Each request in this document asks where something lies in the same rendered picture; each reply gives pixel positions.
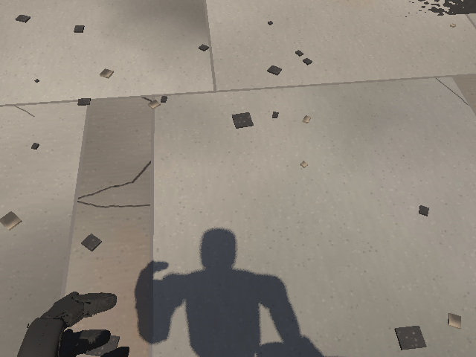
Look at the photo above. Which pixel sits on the left robot hand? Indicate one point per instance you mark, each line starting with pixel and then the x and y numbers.
pixel 45 336

